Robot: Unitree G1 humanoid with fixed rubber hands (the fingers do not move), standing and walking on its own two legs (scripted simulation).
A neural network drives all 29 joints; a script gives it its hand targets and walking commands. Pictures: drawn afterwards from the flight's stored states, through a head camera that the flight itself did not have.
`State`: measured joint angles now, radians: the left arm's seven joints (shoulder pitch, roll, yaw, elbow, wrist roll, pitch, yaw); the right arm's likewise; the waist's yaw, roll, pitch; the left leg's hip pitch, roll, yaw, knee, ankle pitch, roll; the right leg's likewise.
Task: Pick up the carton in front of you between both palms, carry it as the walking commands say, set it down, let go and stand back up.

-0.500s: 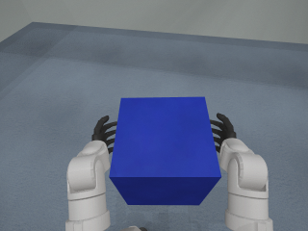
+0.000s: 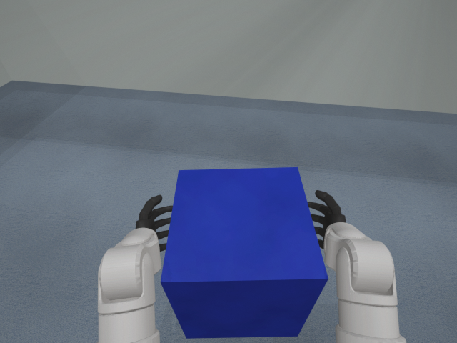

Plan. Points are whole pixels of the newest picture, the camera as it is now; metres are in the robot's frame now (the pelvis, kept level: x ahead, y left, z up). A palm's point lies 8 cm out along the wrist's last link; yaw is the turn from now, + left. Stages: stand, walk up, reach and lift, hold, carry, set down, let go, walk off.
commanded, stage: carry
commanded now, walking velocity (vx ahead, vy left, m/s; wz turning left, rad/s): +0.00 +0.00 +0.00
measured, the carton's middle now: (240, 255) +0.27 +0.00 +0.02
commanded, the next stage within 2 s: hold in 1.82 s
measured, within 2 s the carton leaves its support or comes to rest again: neither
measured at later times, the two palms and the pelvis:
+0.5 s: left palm (168, 155) +0.47 +0.15 +0.10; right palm (305, 147) +0.48 -0.15 +0.11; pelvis +0.22 -0.01 +0.00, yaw +1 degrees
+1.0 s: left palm (170, 158) +0.49 +0.15 +0.07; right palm (301, 155) +0.49 -0.15 +0.07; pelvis +0.24 +0.00 -0.01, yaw +0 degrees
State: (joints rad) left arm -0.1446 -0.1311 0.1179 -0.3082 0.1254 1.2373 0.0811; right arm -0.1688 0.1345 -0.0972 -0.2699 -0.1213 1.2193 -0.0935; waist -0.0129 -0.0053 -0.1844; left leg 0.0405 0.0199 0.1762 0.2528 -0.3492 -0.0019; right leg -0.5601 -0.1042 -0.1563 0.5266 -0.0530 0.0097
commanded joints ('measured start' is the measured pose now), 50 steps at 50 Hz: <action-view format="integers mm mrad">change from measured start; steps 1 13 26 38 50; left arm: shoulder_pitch -497 -432 -464 -474 -441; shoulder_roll -862 -975 -855 -919 -915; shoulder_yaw -711 -727 -716 -717 -728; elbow -24 -99 -4 -32 33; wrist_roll -417 -443 -403 -411 -356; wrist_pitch -1 -72 3 -20 -118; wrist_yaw -244 -270 -257 -251 -268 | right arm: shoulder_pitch -450 -419 -383 -456 -409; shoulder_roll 861 981 872 922 916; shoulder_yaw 672 744 653 698 704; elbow -32 -133 24 -72 6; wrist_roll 403 413 386 420 361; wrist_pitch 7 -53 10 -6 -99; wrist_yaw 261 244 273 266 283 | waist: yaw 4 18 16 12 11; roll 145 -147 77 5 7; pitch -46 -275 -159 -234 -148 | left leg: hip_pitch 1 -369 -206 -186 -226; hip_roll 186 37 179 157 156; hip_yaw -22 -76 -119 -94 -96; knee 142 373 238 316 260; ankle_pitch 683 -15 746 733 516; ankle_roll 68 -36 20 26 22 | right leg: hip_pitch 153 533 379 422 385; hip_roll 81 -184 -70 -64 -71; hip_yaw -96 65 40 35 53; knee -86 -221 -33 11 -46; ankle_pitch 13 413 139 232 73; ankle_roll -24 -137 23 15 3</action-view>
